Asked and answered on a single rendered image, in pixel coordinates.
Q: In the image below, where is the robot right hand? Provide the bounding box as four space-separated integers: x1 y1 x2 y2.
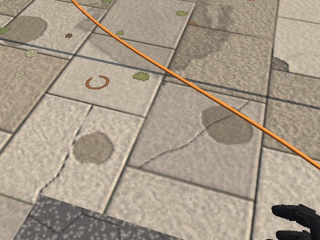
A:
266 204 320 240

